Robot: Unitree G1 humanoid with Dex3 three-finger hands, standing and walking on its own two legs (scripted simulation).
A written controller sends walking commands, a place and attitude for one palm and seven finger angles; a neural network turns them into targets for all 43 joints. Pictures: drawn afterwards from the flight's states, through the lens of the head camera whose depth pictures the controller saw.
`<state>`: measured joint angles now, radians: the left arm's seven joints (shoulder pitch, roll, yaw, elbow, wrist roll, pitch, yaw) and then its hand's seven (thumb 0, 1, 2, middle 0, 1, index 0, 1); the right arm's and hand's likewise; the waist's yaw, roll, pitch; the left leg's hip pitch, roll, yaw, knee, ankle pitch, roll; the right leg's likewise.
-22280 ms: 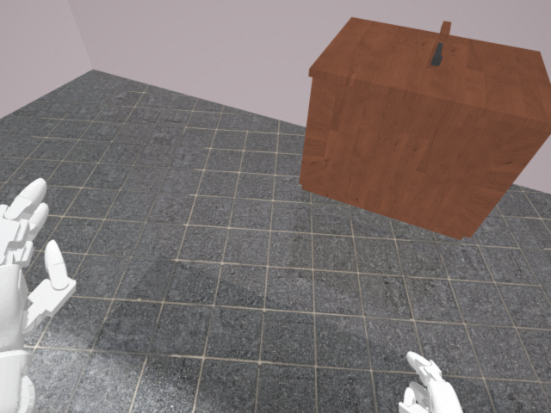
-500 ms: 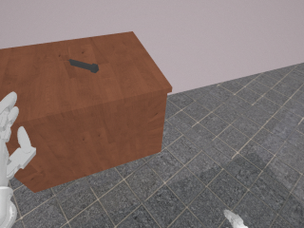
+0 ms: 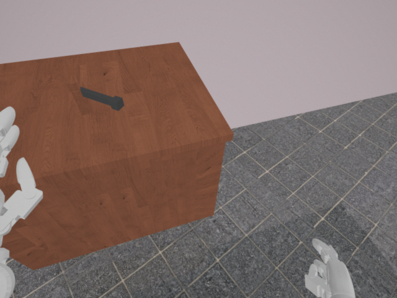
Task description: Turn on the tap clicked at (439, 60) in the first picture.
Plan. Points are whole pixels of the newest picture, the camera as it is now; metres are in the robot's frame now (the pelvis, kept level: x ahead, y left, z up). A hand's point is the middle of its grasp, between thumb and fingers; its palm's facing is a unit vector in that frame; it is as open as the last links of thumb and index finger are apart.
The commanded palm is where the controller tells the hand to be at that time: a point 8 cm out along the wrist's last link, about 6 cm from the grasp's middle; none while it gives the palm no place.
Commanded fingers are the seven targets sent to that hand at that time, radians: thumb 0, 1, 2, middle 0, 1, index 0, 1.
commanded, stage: take the last steps up to it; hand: left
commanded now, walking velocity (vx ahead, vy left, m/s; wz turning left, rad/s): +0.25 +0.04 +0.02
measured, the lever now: (116, 103) +0.60 +0.28 +0.03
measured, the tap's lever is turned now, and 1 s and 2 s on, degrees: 48 48 48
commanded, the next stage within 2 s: come to a stop and stand still in 0.26 s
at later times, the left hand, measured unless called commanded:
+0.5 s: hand (79, 116) +0.37 +0.25 +0.18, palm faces +0.44 -0.80 -0.42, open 7.4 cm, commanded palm +0.30 +0.28 +0.20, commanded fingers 0.00 0.90 0.90 -0.20 -0.30 -0.20 -0.30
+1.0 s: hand (92, 112) +0.40 +0.23 +0.17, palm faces +0.37 -0.82 -0.43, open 7.4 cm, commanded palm +0.34 +0.28 +0.20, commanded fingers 0.00 0.90 0.90 -0.20 -0.30 -0.20 -0.30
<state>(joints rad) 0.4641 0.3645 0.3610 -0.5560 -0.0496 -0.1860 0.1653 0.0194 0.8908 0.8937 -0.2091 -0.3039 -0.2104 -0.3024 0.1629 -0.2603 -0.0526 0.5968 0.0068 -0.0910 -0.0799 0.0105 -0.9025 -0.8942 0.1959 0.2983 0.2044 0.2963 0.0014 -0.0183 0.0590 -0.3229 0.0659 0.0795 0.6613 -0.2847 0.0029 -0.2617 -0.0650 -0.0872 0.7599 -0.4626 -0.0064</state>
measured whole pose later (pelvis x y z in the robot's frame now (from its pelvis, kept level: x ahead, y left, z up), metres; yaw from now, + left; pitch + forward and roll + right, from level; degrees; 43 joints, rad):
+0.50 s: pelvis +0.15 +0.00 +0.01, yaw +1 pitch -1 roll +3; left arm 0.40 0.38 0.37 -0.50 -0.06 -0.14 0.17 0.02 0.89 0.89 -0.21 -0.30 -0.21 -0.30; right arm 0.14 -0.18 -0.02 0.63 0.02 -0.09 -0.05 0.01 -0.90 -0.89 0.20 0.30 0.21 0.30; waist 0.01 -0.04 0.11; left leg -0.28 0.02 0.16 0.58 -0.28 0.01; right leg -0.26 -0.04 -0.01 0.86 -0.53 0.01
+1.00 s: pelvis +0.18 -0.01 +0.02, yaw +1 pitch +1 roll +1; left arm 0.50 0.37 0.32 -0.57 -0.05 -0.08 0.16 0.02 0.89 0.89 -0.21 -0.30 -0.21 -0.30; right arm 0.13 -0.24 -0.03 0.58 0.02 -0.04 -0.08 0.01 -0.90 -0.89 0.20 0.30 0.20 0.30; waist 0.01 0.00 0.08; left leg -0.25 0.02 0.07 0.50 -0.27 0.00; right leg -0.22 0.01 -0.05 0.53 -0.33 -0.03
